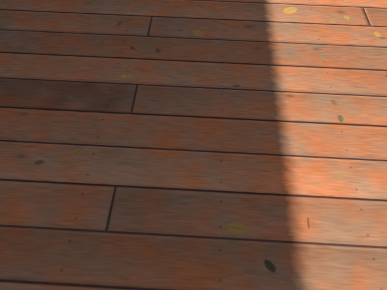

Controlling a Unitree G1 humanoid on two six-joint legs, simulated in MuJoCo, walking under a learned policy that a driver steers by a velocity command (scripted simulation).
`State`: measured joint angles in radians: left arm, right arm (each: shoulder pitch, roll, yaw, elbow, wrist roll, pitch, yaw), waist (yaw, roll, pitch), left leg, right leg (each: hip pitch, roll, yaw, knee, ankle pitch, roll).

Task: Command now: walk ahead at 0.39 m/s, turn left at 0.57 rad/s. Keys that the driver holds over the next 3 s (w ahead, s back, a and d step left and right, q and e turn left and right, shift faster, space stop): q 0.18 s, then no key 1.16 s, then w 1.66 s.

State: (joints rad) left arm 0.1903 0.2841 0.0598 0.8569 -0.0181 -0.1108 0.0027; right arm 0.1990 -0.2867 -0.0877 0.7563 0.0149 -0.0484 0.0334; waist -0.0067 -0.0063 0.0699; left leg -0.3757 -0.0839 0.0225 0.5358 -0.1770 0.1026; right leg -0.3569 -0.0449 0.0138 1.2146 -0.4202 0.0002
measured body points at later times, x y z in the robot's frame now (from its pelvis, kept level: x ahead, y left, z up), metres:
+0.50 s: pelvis +0.19 -0.03 +0.00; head +0.22 -0.03 +0.45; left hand +0.29 +0.24 -0.10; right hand +0.37 -0.28 -0.11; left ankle +0.10 +0.09 -0.68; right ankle +0.30 -0.12 -0.73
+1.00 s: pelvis +0.23 +0.01 +0.00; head +0.24 +0.01 +0.45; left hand +0.28 +0.29 -0.13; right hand +0.37 -0.22 -0.13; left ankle +0.17 +0.12 -0.73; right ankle +0.30 -0.12 -0.73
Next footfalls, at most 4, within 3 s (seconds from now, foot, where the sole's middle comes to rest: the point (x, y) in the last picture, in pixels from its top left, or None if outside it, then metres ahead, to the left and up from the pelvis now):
0.32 right None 0.34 -0.11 -0.77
0.62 left None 0.21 0.12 -0.77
2.08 left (142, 226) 0.67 0.20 -0.77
2.64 right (188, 148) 1.02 0.03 -0.77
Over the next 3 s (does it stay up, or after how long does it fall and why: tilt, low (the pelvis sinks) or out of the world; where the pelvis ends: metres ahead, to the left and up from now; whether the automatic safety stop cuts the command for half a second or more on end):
stays up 1.02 0.13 0.02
